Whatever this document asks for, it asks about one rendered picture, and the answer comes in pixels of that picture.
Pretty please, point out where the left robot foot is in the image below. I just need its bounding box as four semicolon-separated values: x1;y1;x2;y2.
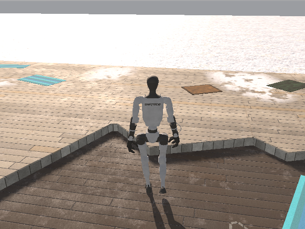
145;182;152;193

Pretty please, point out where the robot left forearm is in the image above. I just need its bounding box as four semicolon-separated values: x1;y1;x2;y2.
128;117;137;141

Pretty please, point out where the robot left upper arm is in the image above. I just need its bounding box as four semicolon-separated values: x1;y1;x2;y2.
132;96;143;123

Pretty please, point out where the robot right hand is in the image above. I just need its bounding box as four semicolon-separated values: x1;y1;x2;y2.
168;136;180;148

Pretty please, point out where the robot foot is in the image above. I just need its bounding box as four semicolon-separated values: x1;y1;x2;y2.
145;182;152;193
159;187;166;194

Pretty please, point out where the robot right forearm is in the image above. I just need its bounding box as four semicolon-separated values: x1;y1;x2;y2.
170;116;179;137

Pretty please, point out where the right robot foot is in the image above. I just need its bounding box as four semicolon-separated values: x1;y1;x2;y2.
159;187;166;194

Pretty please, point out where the robot right upper arm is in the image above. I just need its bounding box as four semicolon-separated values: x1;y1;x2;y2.
163;96;174;123

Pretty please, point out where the robot left hand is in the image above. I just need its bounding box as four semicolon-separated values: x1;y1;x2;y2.
127;140;138;153

